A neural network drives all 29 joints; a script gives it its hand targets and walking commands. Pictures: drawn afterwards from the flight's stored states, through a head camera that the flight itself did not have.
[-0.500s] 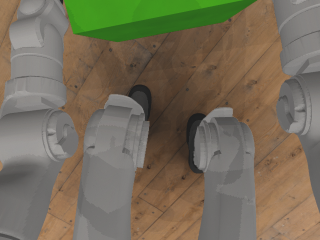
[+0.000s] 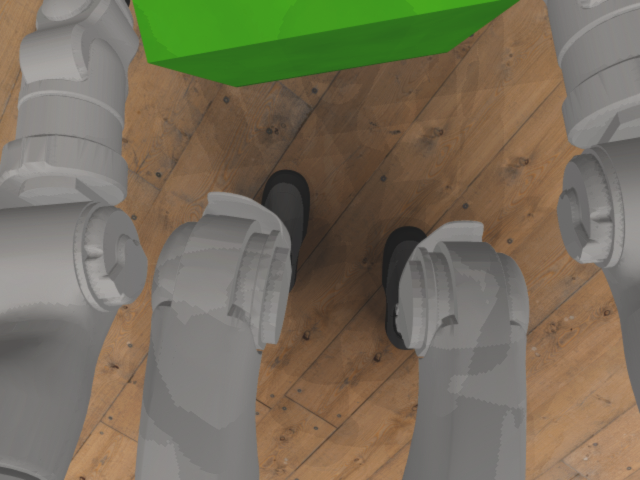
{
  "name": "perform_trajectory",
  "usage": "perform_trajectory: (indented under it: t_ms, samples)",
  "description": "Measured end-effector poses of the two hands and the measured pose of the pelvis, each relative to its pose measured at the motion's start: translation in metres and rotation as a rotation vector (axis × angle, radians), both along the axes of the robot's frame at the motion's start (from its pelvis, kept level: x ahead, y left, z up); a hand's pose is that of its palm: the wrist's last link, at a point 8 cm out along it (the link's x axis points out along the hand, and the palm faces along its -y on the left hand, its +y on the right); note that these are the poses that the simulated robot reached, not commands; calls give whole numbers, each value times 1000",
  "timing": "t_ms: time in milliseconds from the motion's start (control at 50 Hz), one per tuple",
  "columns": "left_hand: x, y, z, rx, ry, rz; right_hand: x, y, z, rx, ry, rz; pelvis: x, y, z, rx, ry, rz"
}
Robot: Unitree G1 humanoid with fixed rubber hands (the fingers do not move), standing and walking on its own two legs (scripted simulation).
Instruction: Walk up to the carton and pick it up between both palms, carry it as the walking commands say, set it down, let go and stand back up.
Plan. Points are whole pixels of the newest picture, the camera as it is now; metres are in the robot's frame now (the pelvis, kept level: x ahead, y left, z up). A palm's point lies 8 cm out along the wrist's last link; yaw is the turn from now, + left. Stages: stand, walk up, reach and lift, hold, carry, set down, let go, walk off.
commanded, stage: set down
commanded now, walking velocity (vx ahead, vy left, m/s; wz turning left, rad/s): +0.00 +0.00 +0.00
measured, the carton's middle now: out of the picture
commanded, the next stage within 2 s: none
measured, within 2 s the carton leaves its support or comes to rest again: rests again in 0.04 s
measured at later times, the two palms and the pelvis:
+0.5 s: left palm out of the picture +0.49 +0.27 -0.18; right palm out of the picture +0.59 -0.10 -0.18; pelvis +0.00 +0.00 -0.01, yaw +0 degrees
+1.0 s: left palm out of the picture +0.50 +0.27 -0.19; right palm out of the picture +0.59 -0.09 -0.19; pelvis +0.00 +0.00 +0.00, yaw +0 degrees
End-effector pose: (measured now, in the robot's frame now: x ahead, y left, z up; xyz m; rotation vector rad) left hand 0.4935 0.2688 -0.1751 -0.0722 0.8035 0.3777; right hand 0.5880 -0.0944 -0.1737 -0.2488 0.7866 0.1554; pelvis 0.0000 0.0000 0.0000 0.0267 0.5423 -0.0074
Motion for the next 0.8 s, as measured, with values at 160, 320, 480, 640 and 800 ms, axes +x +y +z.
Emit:
perform_trajectory:
  t_ms: [160,320,480,640,800]
  samples:
    - [-1,1,-2,-7,-2,9,-2,0,-5,1,1,2,1,0,-3,4,-3,-2]
    - [-1,1,-2,-7,-4,11,-1,1,-4,0,0,5,0,0,-5,7,-7,-3]
    - [1,0,-2,-6,-4,10,-2,-1,-6,-4,3,6,0,0,-8,6,-7,-6]
    - [1,0,-2,-9,-2,11,-2,-1,-6,-8,5,9,3,0,-10,5,14,-7]
    - [2,1,-3,-6,-8,14,-1,0,-8,6,-2,4,6,2,-10,3,37,-6]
